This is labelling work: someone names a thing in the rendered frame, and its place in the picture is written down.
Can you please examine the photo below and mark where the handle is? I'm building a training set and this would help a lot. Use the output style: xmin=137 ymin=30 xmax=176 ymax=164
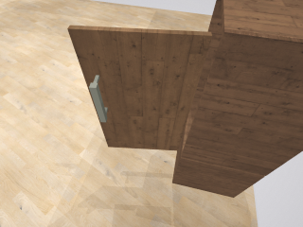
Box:
xmin=89 ymin=75 xmax=108 ymax=123

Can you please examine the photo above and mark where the cupboard door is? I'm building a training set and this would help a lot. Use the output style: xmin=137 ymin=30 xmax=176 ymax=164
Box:
xmin=67 ymin=25 xmax=212 ymax=151

